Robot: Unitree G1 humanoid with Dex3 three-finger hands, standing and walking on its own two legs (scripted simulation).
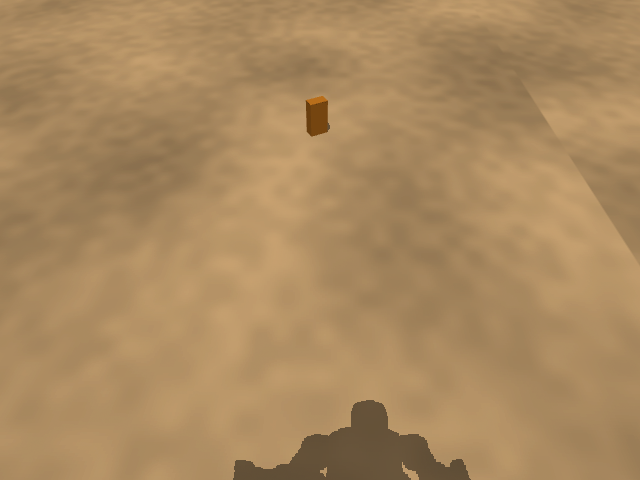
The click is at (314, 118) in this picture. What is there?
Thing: carton on end
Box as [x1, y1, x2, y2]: [306, 96, 327, 136]
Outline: 323,96 306,100 307,131 311,136 325,132 327,130 327,100
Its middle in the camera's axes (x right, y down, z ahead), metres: +0.00 -0.68 +2.17
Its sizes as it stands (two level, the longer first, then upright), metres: 0.102 0.059 0.192
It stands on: the floor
